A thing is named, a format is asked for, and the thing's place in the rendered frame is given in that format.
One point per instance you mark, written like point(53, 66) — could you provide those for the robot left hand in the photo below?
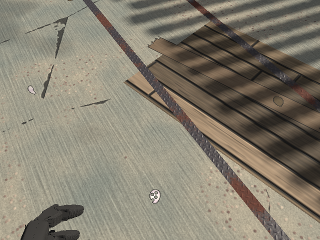
point(38, 229)

